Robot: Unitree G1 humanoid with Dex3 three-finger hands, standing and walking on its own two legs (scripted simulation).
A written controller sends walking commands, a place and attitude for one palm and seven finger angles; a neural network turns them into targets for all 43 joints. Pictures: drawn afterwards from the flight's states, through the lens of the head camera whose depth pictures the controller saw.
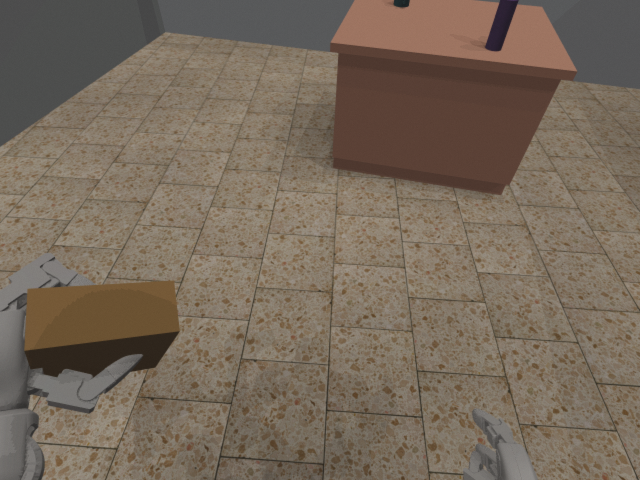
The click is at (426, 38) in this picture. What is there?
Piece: table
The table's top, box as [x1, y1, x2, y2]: [330, 0, 576, 80]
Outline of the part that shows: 330,42 330,51 568,80 572,80 576,72 572,62 542,7 517,4 500,51 490,51 484,47 498,3 476,0 410,0 409,5 407,7 394,6 393,0 354,0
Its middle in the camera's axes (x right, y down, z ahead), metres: +0.58 -0.97 +1.77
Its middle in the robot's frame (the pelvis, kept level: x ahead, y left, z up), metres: +1.99 -0.47 -0.13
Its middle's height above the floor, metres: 0.65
